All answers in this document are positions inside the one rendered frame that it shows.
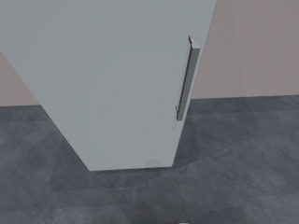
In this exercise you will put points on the handle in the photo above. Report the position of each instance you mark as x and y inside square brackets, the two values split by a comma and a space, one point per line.
[187, 82]

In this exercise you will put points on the fridge door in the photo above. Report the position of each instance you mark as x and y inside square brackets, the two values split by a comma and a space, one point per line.
[109, 73]

